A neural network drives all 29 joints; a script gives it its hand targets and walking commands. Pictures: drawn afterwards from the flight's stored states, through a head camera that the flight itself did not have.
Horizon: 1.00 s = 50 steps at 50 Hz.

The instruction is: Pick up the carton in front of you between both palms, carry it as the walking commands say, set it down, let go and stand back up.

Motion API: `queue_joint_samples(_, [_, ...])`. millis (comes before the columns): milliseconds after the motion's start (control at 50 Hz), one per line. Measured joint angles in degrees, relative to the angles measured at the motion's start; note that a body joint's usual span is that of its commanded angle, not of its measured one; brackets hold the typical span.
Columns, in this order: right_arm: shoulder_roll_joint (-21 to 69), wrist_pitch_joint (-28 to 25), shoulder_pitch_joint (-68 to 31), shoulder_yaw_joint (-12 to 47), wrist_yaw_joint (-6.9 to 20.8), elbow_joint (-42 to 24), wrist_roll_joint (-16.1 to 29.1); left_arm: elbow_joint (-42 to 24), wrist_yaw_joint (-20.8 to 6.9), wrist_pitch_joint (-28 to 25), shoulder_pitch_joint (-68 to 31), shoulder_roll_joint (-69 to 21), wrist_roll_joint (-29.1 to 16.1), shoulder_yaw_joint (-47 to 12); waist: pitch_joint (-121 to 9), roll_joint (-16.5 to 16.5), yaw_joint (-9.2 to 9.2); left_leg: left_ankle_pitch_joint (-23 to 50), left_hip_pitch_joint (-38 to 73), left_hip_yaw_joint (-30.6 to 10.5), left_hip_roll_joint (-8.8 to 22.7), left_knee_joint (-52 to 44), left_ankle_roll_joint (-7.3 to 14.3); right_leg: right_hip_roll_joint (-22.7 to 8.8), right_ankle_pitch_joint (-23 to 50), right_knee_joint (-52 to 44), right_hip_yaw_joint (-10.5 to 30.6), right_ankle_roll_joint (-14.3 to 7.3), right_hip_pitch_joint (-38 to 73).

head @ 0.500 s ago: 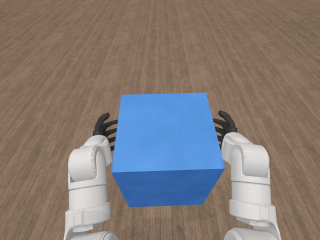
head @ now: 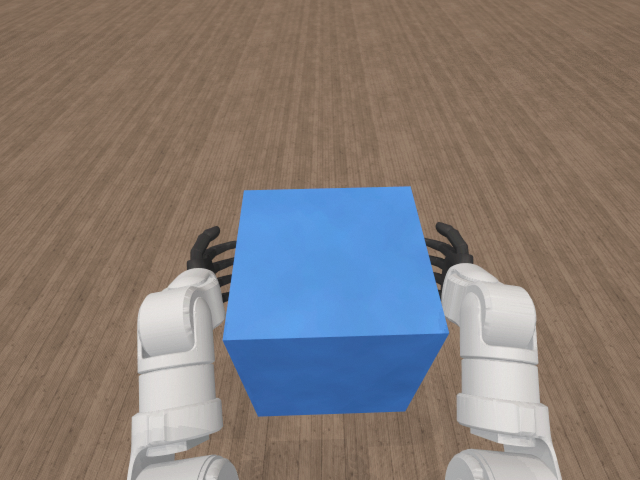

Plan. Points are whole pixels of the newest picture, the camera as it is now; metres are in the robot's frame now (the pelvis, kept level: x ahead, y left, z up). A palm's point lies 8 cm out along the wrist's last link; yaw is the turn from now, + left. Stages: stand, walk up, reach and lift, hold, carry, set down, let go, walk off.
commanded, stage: carry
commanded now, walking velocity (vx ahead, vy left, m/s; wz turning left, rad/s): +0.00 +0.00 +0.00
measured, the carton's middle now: (329, 308) +0.33 +0.00 +0.05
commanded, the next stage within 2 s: none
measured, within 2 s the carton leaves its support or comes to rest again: neither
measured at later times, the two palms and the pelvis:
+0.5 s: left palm (198, 299) +0.30 +0.15 +0.12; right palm (457, 293) +0.30 -0.15 +0.12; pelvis -0.02 +0.00 +0.00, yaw +0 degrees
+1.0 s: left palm (194, 304) +0.29 +0.16 +0.12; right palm (456, 299) +0.29 -0.15 +0.12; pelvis -0.03 +0.01 +0.00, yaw +0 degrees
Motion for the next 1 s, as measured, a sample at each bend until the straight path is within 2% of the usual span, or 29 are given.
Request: queue_joint_samples(1000, [0.11,0.22,-0.43,-0.44,-0.01,-0.08,-0.12,0.19,-0.08,0.18,-0.67,-0.06,0.16,0.23,0.49,-0.08,0.26,2.77,-2.13,0.71,-0.11,-0.52,0.66,-0.61,2.58,0.18,0.16,0.34,-2.51])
